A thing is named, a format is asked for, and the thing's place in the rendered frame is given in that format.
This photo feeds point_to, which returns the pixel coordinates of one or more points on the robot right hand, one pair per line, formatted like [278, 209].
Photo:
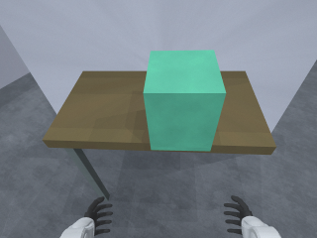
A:
[244, 212]

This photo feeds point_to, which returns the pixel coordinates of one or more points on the robot right forearm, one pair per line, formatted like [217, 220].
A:
[252, 227]

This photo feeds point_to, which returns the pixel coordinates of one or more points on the table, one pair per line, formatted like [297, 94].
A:
[105, 110]

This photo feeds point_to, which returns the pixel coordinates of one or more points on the robot left hand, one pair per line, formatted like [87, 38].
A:
[92, 213]

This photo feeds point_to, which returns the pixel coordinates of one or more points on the carton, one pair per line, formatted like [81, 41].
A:
[184, 95]

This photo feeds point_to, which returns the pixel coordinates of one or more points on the robot left forearm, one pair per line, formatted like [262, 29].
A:
[82, 228]

